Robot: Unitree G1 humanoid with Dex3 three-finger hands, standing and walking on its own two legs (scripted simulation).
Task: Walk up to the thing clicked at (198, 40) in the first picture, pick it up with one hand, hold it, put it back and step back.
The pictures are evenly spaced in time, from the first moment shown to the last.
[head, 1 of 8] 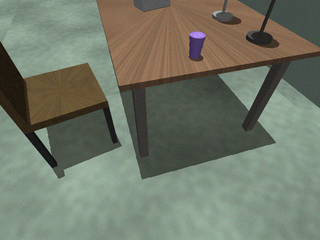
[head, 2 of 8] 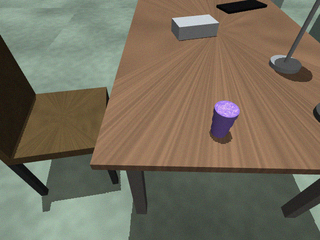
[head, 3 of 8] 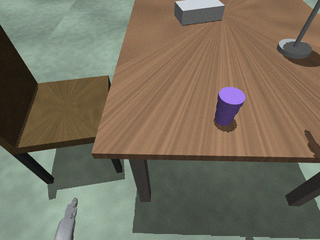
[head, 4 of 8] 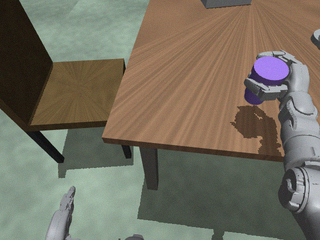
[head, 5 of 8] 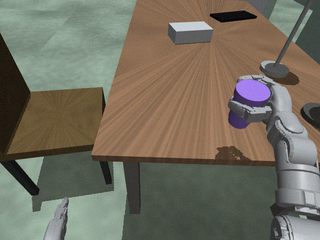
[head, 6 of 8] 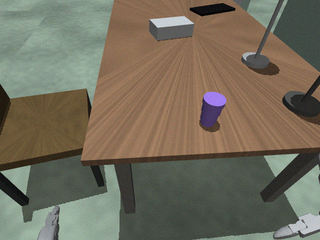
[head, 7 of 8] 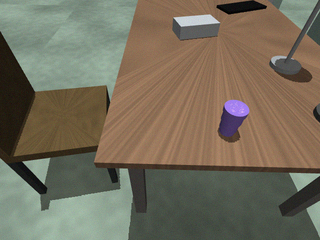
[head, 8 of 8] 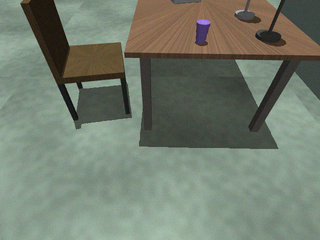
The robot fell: no
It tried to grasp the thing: yes
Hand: right
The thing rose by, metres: 0.22
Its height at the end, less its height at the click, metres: +0.00
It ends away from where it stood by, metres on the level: 0.02
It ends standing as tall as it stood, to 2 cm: yes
